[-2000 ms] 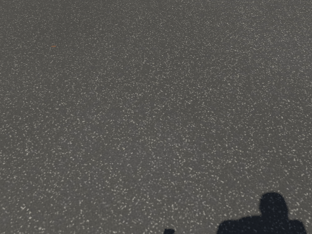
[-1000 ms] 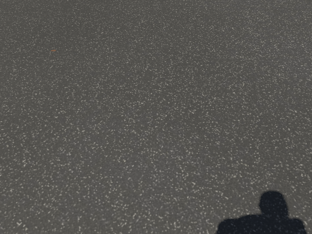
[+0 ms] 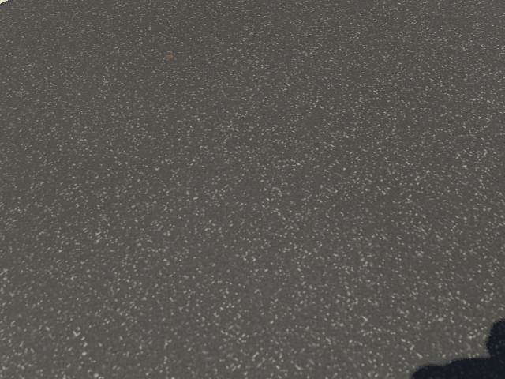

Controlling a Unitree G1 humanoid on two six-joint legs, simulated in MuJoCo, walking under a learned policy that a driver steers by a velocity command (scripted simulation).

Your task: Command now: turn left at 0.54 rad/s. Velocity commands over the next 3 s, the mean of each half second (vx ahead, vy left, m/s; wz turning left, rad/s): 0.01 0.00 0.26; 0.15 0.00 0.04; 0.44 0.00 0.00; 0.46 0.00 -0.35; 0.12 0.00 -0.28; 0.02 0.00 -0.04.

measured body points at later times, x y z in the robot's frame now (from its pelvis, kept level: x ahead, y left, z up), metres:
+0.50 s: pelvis +0.00 +0.01 +0.00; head +0.02 +0.03 +0.45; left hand +0.04 +0.29 -0.13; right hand +0.16 -0.22 -0.12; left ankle -0.02 +0.13 -0.73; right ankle +0.02 -0.12 -0.73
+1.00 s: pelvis +0.06 -0.02 +0.00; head +0.07 -0.03 +0.45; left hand +0.10 +0.28 -0.12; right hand +0.12 -0.29 -0.15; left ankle -0.03 +0.12 -0.73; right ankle +0.09 -0.11 -0.74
